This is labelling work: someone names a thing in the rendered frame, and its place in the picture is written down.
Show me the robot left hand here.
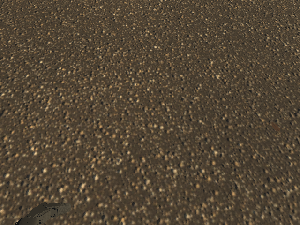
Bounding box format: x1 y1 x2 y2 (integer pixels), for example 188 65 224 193
15 202 71 225

